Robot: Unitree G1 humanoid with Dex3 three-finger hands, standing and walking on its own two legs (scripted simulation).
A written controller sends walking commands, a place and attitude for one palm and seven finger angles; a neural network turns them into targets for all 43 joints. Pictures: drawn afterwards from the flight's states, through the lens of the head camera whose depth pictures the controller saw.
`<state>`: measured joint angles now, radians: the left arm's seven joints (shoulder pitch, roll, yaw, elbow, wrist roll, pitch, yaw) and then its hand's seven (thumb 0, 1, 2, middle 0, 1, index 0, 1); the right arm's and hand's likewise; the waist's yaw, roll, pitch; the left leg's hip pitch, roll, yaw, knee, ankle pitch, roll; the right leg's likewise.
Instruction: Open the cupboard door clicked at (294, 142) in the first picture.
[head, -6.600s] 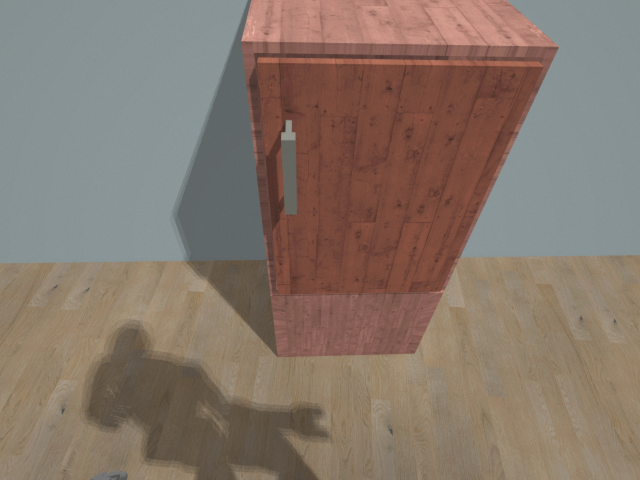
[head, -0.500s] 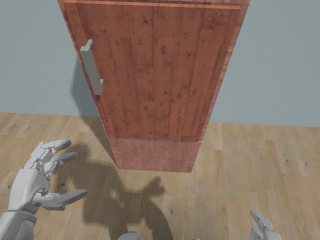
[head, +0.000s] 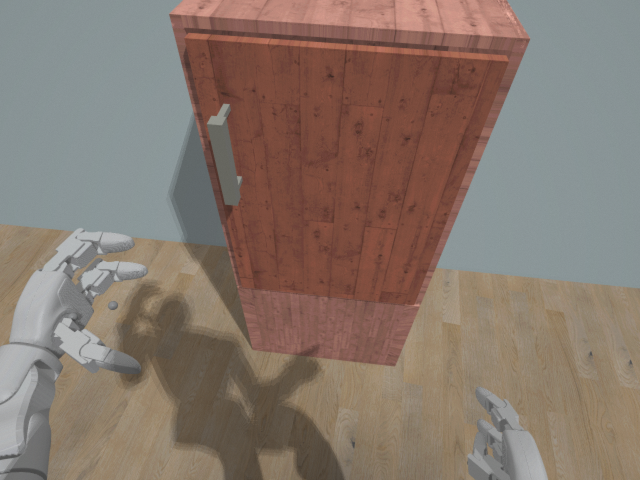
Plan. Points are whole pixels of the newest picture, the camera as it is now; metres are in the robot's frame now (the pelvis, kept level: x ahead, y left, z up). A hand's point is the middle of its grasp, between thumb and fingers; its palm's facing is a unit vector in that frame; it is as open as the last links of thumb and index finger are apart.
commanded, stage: raise the hand with hooked fingers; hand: left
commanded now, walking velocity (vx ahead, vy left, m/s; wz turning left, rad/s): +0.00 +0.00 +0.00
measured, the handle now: (229, 156) +0.56 +0.20 +0.09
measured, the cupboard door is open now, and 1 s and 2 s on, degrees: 0 0 0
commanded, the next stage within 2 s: move the hooked fingers beside the handle in 0.64 s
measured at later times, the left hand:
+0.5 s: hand (124, 277) +0.30 +0.26 +0.11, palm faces +0.02 -1.00 -0.03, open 13.9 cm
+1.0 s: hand (134, 260) +0.32 +0.26 +0.11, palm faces +0.02 -1.00 -0.01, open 14.0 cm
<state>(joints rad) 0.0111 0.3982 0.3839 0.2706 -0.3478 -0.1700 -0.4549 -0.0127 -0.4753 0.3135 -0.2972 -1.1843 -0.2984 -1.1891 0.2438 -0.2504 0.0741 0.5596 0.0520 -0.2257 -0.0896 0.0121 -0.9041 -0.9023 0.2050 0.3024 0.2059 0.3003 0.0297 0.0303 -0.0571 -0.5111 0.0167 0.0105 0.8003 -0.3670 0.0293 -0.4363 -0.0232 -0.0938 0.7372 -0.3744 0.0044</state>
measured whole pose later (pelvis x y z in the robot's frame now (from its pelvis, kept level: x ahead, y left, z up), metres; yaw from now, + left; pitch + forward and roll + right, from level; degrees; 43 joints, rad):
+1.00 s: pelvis +0.00 -0.02 +0.01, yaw +0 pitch +5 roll -1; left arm -0.25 0.46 0.43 0.58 -0.32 -0.18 -0.51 -0.02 -0.50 0.30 -0.30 -1.20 -0.30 -1.20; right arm 0.27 -0.29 0.05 0.60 0.06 -0.19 -0.11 0.01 -0.91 -0.90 0.20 0.30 0.20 0.30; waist 0.00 0.03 -0.04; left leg -0.49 0.03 0.01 0.75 -0.34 0.01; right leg -0.43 -0.01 -0.09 0.71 -0.36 -0.02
